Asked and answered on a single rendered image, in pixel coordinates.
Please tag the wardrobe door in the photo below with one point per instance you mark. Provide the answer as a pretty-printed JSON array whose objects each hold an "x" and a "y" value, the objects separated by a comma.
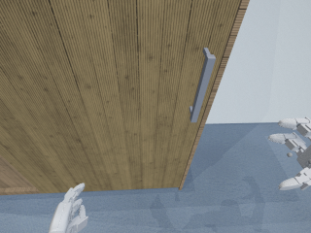
[
  {"x": 99, "y": 91},
  {"x": 10, "y": 177}
]

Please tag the handle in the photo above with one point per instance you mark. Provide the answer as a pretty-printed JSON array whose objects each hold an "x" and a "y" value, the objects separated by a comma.
[{"x": 207, "y": 69}]

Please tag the right robot hand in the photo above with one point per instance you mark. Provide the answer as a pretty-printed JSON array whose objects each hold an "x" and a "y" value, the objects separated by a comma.
[{"x": 296, "y": 144}]

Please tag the left robot hand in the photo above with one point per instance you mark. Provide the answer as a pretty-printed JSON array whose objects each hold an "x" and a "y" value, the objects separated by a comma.
[{"x": 62, "y": 219}]

